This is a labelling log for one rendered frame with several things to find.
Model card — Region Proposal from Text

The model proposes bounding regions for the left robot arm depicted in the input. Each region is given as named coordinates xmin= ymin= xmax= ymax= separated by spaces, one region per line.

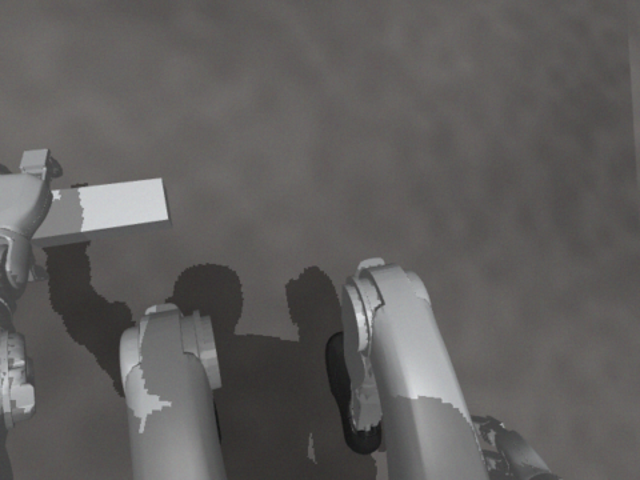
xmin=0 ymin=228 xmax=36 ymax=480

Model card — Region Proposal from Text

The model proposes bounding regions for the carton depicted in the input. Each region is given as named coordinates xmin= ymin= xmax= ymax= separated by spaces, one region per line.
xmin=29 ymin=178 xmax=173 ymax=249

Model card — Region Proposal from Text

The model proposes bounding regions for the right robot hand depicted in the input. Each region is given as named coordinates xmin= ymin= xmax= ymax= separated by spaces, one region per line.
xmin=470 ymin=415 xmax=552 ymax=480

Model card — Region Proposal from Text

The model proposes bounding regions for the right robot foot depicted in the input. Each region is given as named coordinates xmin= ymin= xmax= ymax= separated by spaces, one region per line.
xmin=325 ymin=331 xmax=382 ymax=455

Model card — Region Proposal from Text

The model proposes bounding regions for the left robot hand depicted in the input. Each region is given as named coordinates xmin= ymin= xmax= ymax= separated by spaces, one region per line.
xmin=0 ymin=149 xmax=63 ymax=283

